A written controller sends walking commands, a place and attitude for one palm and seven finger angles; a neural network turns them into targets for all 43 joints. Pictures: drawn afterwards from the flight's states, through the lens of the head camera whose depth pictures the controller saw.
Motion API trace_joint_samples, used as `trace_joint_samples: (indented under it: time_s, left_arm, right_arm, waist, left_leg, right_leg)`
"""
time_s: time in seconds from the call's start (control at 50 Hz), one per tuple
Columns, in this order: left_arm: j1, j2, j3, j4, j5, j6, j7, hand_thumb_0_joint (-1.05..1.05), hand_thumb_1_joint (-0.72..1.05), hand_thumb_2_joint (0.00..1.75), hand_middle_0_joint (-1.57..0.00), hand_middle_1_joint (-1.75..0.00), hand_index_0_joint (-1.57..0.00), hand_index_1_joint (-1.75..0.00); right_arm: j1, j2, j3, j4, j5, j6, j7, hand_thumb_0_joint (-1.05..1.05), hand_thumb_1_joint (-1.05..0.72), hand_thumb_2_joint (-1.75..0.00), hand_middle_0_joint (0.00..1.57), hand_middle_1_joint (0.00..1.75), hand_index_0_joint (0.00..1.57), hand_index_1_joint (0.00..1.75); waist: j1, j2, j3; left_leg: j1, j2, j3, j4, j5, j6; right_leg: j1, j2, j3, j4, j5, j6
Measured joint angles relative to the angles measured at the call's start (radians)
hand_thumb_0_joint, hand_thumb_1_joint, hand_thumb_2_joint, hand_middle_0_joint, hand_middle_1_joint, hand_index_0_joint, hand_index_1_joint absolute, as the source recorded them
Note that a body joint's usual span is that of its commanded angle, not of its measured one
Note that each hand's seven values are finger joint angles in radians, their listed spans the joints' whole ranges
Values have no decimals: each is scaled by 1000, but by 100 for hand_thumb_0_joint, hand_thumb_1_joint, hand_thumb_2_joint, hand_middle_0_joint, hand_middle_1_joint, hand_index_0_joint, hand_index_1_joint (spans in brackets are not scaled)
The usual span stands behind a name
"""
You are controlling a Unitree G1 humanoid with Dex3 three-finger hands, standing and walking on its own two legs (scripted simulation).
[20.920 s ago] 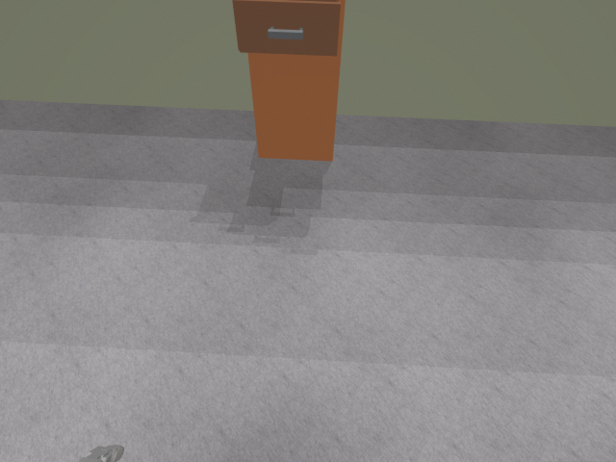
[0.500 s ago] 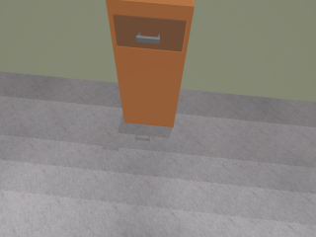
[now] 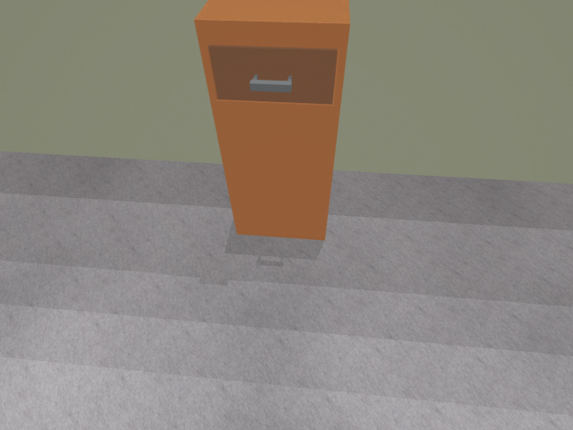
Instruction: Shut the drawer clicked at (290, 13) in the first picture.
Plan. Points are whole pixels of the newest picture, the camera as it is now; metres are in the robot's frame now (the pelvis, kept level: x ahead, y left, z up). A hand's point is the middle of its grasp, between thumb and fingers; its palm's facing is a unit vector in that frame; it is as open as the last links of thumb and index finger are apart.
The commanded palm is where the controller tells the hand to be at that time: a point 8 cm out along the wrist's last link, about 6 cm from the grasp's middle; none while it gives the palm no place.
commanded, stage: let the arm hang, fingers relaxed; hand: left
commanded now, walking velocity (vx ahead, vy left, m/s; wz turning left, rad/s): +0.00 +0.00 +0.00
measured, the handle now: (271, 82) +0.98 +0.10 -0.01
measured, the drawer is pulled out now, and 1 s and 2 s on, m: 0.00 0.00 0.00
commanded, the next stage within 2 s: look to check the result in 0.26 s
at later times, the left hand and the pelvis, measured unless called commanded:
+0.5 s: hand out of the picture +0.03 +0.18 -0.17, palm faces +0.02 -0.97 -0.24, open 7.4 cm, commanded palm none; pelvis +0.02 -0.01 +0.00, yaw +0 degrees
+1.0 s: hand out of the picture +0.06 +0.18 -0.17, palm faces +0.01 -0.97 -0.25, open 7.4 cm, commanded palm none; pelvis +0.03 -0.02 +0.00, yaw +0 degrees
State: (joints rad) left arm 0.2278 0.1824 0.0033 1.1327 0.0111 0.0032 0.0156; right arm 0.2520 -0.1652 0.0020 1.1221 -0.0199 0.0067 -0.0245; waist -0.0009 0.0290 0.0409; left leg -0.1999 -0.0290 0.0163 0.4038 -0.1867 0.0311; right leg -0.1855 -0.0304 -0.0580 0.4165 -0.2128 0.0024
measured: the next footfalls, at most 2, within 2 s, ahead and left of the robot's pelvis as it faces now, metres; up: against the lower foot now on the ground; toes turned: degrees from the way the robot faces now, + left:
none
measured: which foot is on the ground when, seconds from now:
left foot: down 0.00-1.00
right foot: down 0.00-1.00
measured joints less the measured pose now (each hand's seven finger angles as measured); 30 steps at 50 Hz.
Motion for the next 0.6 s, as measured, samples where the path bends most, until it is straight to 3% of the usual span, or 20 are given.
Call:
trace_joint_samples:
  time_s: [0.16, 0.6]
  left_arm:
    - [-30, -17, 2, -12, 1, -7, -1, 0, 91, 90, -20, -31, -21, -31]
    - [-14, 21, 9, 15, -3, -6, 0, 1, 90, 90, -20, -30, -20, -30]
  right_arm:
    - [-14, -10, -5, -1, 0, -7, -1, 0, -92, -90, 20, 30, 20, 30]
    - [-33, -29, -4, 11, 2, -4, -5, 0, -91, -90, 20, 30, 20, 30]
  waist:
    - [-6, -14, -5]
    - [1, -4, 17]
  left_leg:
    - [11, 7, -3, -6, -5, -7]
    - [42, 21, -11, -29, -14, -22]
  right_leg:
    - [13, 7, -3, -10, -4, -6]
    - [49, 23, -10, -44, -8, -18]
